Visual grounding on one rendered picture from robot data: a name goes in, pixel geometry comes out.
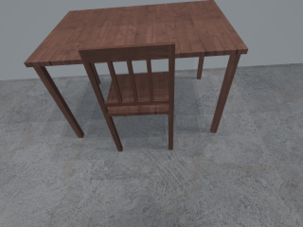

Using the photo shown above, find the chair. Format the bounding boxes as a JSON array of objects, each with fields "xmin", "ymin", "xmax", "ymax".
[{"xmin": 78, "ymin": 42, "xmax": 175, "ymax": 152}]

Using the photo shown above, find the table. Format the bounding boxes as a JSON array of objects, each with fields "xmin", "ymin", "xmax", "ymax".
[{"xmin": 24, "ymin": 0, "xmax": 248, "ymax": 138}]

